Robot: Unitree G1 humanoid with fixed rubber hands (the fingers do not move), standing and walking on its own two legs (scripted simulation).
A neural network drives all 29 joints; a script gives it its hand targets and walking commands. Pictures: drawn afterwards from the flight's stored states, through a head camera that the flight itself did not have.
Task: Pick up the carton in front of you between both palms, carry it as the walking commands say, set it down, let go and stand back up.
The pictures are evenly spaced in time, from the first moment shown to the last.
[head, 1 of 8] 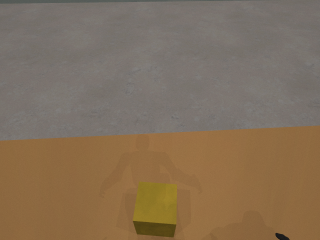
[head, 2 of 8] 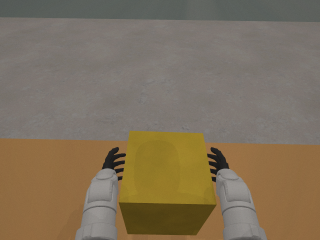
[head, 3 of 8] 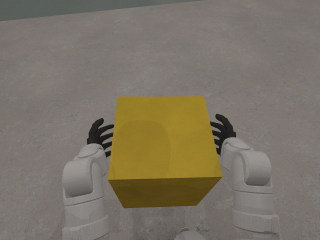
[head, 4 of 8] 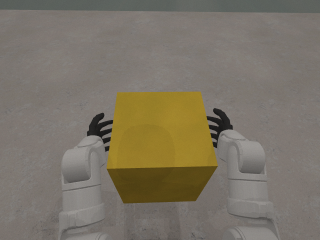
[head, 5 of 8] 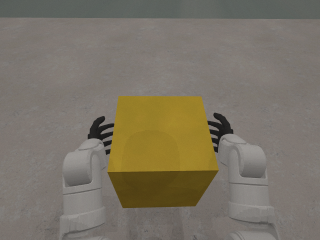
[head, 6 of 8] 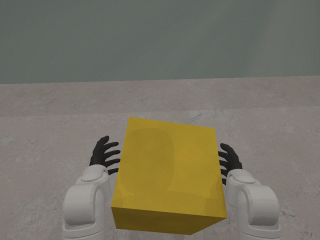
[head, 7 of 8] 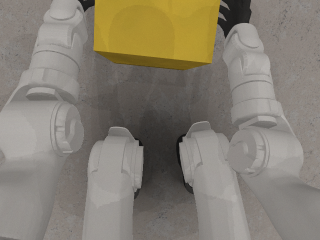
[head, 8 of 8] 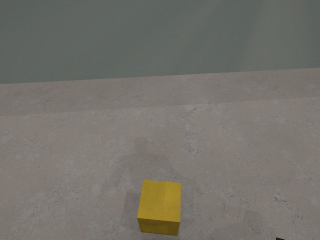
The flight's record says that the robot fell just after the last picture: no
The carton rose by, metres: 0.69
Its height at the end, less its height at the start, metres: -0.13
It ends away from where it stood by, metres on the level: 3.38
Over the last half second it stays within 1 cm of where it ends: yes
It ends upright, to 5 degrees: yes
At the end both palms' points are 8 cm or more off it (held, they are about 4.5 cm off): yes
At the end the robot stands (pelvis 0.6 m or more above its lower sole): yes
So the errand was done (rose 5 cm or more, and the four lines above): yes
